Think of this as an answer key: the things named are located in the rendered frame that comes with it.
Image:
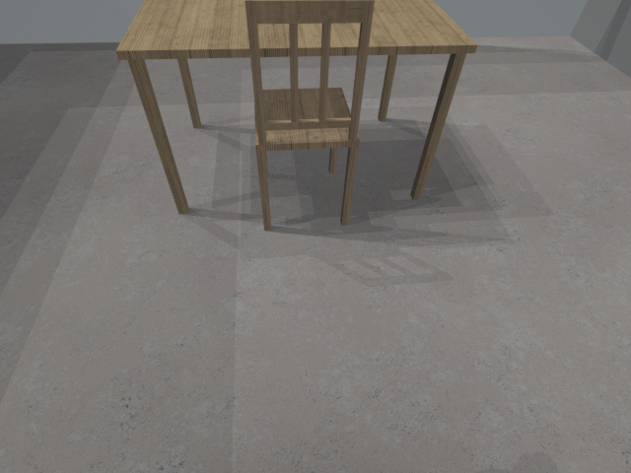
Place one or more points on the chair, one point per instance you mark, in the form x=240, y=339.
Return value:
x=300, y=119

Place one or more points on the table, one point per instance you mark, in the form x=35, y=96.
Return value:
x=184, y=29

